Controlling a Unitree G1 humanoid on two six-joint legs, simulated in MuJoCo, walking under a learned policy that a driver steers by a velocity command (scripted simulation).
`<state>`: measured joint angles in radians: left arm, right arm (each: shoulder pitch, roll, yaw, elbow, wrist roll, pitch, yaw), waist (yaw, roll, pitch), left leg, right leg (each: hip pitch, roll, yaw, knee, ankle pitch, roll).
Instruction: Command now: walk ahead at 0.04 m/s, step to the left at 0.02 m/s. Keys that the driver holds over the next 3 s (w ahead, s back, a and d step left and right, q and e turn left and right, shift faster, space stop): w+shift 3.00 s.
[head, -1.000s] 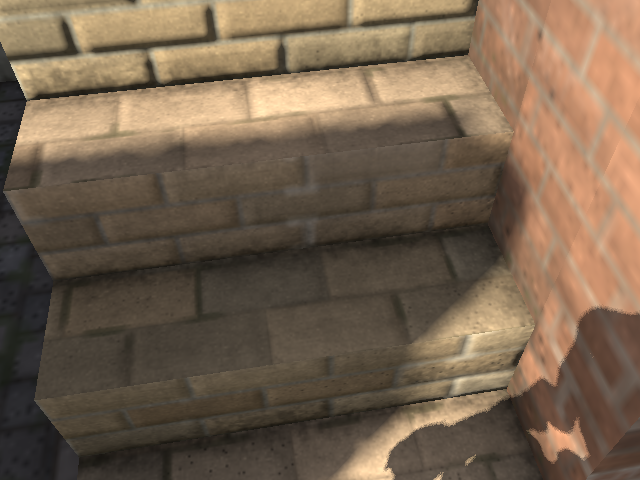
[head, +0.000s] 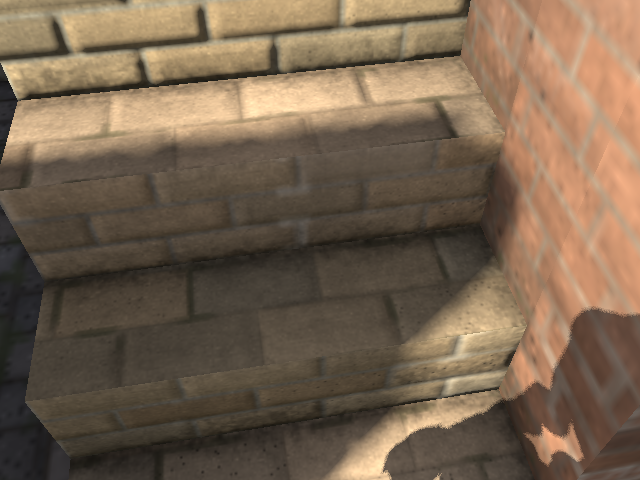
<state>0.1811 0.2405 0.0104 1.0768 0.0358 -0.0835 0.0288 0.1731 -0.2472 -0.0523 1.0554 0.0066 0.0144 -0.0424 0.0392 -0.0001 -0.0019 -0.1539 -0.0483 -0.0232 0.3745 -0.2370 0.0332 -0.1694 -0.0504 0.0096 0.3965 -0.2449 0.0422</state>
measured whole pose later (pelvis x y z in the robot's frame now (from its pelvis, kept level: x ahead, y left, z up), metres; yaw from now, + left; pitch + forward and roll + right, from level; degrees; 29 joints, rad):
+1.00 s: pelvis +0.00 +0.00 +0.00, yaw +0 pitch +1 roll +1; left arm 0.19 0.24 0.01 1.07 0.03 -0.08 0.03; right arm 0.20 -0.24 -0.05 1.07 0.00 0.00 -0.04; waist 0.04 0.00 0.00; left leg -0.15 -0.06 -0.02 0.37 -0.23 0.04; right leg -0.17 -0.06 0.02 0.40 -0.24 0.05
